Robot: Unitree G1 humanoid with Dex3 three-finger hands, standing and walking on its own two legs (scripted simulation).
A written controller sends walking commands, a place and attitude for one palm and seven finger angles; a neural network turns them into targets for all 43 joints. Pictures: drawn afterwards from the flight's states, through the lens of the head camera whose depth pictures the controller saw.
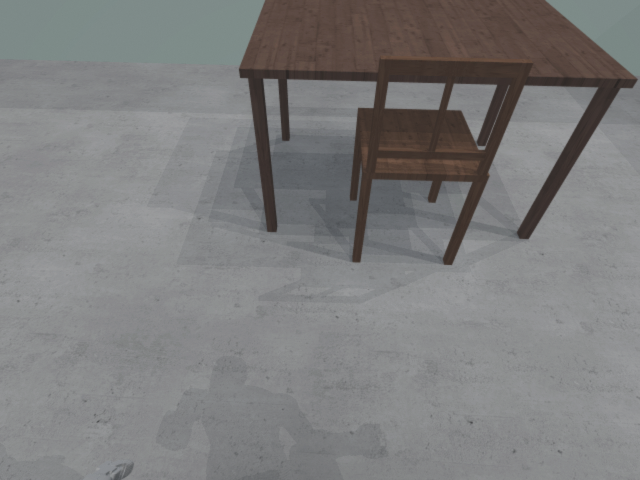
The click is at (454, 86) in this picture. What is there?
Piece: chair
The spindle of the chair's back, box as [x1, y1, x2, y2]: [429, 76, 455, 151]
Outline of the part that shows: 455,76 447,77 429,146 430,151 434,151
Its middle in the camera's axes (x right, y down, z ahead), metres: +0.35 -0.36 +1.12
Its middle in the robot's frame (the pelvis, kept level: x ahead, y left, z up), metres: +1.08 -0.30 -0.10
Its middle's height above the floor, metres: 0.67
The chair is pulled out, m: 0.00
